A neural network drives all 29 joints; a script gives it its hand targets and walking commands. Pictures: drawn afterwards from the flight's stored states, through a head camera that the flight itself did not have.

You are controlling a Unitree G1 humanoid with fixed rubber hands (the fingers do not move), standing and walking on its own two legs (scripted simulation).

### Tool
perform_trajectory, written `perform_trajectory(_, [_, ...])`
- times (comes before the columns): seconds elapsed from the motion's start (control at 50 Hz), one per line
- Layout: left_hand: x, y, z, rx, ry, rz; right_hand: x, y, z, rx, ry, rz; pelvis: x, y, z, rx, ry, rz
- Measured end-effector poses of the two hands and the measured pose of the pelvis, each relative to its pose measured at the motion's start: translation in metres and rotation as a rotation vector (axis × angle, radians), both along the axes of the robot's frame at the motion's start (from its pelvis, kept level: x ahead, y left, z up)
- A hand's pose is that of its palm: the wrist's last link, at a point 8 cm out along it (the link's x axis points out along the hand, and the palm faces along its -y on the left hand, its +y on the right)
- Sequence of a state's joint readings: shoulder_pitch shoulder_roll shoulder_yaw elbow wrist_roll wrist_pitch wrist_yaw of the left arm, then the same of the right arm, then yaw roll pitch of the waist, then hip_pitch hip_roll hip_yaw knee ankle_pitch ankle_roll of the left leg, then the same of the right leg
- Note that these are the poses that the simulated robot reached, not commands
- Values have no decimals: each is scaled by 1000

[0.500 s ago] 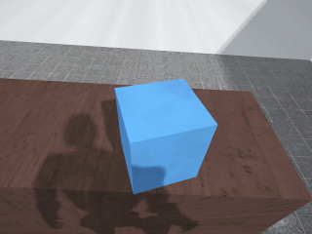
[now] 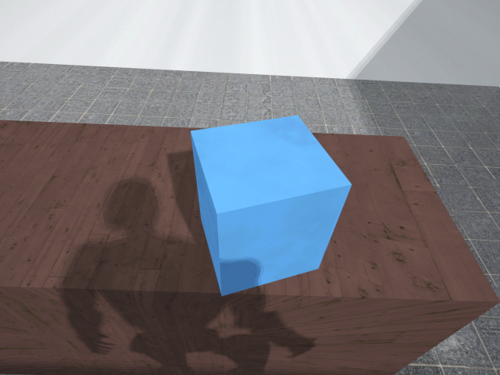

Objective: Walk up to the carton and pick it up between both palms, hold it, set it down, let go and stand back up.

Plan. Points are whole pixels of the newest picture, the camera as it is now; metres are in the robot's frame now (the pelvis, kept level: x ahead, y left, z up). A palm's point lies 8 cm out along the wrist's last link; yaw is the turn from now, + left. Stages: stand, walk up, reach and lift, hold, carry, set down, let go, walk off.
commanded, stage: stand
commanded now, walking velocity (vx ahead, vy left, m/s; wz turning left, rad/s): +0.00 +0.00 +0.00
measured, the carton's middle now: (259, 205) +0.41 -0.02 +0.03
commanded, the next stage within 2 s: none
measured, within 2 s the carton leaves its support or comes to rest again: neither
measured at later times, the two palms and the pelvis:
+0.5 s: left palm out of the picture +0.03 +0.27 -0.13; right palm out of the picture +0.03 -0.27 -0.13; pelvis -0.01 +0.00 +0.00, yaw +0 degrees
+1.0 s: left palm out of the picture +0.05 +0.26 -0.13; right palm out of the picture +0.04 -0.29 -0.13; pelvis +0.00 -0.01 +0.00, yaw -1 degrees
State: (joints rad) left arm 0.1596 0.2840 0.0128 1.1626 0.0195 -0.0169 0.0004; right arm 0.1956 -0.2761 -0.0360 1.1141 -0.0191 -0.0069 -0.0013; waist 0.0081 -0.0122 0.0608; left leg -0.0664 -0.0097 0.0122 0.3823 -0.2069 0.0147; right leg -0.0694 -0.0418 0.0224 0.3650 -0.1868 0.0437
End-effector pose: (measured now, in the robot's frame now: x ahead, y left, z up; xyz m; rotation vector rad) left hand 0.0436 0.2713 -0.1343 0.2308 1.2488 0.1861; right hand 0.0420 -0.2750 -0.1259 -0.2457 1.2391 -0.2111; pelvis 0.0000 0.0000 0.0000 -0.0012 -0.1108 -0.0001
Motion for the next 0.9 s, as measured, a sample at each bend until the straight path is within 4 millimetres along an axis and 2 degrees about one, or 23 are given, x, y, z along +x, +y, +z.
perform_trajectory(0.18, [-18, 5, 0, 12, 51, 2, -16, -2, -4, 7, 49, -19, -6, 1, 0, 3, 5, -5])
perform_trajectory(0.32, [-24, 3, 0, 15, 72, -6, -19, 0, -6, 16, 56, -17, -9, 0, 0, 4, 4, -6])
perform_trajectory(0.52, [-15, -3, 0, 5, 49, -16, -12, 2, -7, 28, 41, -12, -12, -3, 0, 5, 9, -6])
perform_trajectory(0.9, [7, -8, 3, 14, 28, -36, -6, -9, -5, 22, 48, -21, -7, -10, 1, 3, 21, -10])
